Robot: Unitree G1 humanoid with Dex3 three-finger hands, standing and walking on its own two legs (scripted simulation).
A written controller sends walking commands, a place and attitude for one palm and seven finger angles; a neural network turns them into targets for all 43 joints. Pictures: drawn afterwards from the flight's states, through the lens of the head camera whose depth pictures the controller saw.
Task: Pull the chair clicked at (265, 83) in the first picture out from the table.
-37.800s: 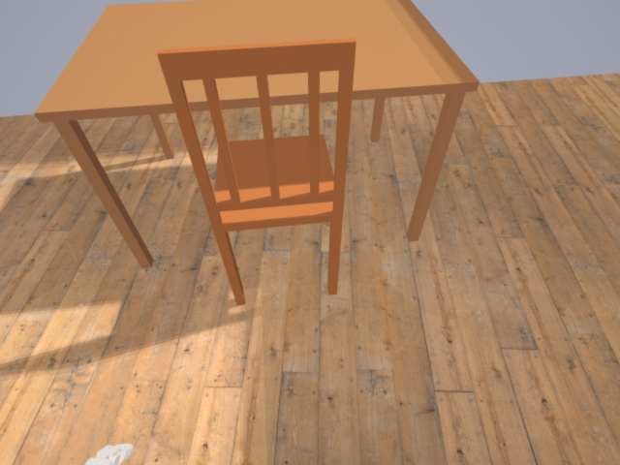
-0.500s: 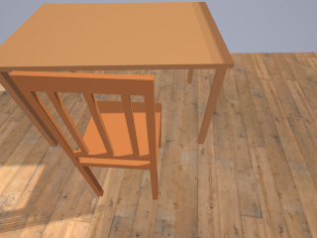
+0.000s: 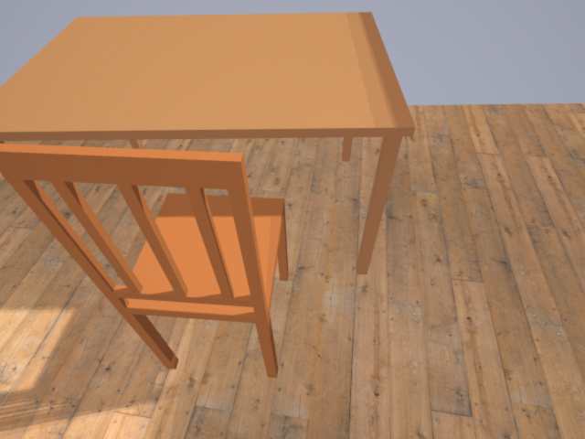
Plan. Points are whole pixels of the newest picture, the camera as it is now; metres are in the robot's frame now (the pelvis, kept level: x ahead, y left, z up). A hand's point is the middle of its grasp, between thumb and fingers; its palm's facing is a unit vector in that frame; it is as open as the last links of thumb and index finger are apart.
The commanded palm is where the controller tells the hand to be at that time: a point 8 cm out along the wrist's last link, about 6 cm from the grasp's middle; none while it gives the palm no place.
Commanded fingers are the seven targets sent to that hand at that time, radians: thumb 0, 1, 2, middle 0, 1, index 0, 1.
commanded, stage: come to a stop and stand still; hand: left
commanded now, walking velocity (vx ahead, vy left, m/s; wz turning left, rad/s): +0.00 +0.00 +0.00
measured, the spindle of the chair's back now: (159, 247) +0.44 +0.30 -0.07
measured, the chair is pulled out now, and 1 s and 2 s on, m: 0.17 0.17 0.17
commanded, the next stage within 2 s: look again from close up in 1.06 s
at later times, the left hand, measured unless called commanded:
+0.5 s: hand out of the picture +0.05 +0.29 -0.16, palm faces +0.03 -0.96 -0.29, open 7.4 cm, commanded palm none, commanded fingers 0.00 0.90 0.90 -0.20 -0.30 -0.20 -0.30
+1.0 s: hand out of the picture -0.01 +0.31 -0.18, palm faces -0.01 -0.98 -0.19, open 7.4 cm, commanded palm none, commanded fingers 0.00 0.90 0.90 -0.20 -0.30 -0.20 -0.30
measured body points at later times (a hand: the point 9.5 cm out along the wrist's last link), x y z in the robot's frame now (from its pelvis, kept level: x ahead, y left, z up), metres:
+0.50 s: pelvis -0.02 +0.08 +0.00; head -0.01 +0.08 +0.45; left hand +0.04 +0.34 -0.14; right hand +0.01 -0.16 -0.15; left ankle -0.02 +0.18 -0.74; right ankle -0.01 -0.03 -0.74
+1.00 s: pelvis -0.01 +0.13 +0.00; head +0.00 +0.14 +0.45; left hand -0.01 +0.36 -0.16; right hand +0.02 -0.10 -0.15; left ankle -0.02 +0.18 -0.74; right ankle -0.01 -0.03 -0.74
